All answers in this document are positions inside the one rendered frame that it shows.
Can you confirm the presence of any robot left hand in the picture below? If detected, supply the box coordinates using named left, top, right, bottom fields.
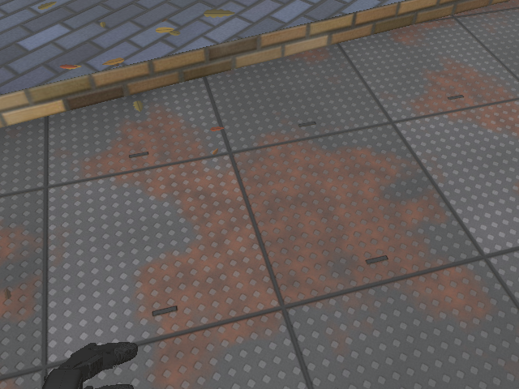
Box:
left=42, top=342, right=138, bottom=389

